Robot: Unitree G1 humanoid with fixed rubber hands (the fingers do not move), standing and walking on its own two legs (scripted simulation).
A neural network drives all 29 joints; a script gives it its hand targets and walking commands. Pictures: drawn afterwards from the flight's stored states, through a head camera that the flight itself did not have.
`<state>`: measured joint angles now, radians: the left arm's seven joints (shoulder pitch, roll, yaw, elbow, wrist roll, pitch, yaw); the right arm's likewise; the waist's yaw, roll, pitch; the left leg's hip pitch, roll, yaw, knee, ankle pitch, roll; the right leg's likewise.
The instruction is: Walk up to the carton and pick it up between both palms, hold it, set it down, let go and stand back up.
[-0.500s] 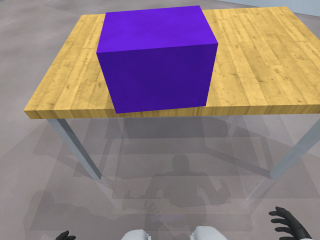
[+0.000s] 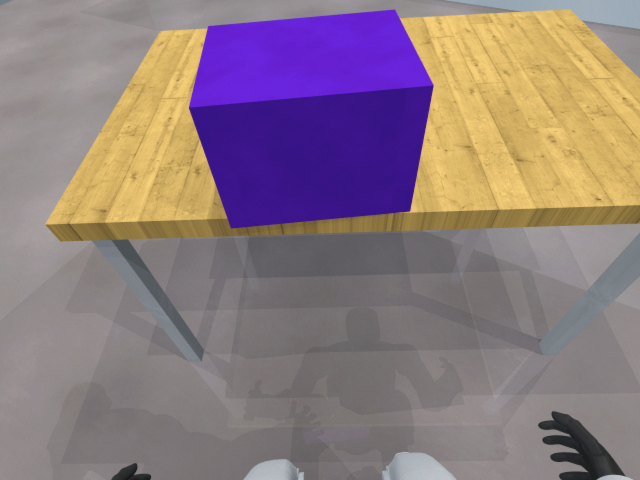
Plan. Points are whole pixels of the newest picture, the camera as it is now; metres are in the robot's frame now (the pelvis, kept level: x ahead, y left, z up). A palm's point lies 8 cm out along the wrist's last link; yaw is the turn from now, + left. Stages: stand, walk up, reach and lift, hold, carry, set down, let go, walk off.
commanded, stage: walk up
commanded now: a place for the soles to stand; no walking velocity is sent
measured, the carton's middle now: (311, 121) +0.63 +0.03 +0.09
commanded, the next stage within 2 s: none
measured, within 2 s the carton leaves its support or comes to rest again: neither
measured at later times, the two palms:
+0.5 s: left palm out of the picture +0.09 +0.30 -0.10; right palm out of the picture +0.12 -0.30 -0.08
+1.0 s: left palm out of the picture +0.09 +0.30 -0.08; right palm (607, 458) +0.15 -0.32 -0.09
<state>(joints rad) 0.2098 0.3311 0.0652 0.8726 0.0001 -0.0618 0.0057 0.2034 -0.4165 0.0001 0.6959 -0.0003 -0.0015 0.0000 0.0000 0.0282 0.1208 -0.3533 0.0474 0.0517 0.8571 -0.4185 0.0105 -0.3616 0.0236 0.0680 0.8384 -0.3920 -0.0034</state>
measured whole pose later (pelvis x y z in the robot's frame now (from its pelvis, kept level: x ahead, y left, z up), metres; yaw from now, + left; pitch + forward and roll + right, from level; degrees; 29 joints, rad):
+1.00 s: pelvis +0.04 +0.00 +0.00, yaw +0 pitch -2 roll +0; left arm 0.31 0.35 0.07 0.88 0.00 -0.10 0.00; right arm 0.25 -0.47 0.00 0.70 0.00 0.01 0.03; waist 0.00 0.05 0.08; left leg -0.58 0.04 0.05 1.09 -0.48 0.03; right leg -0.35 -0.02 -0.02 0.83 -0.43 -0.01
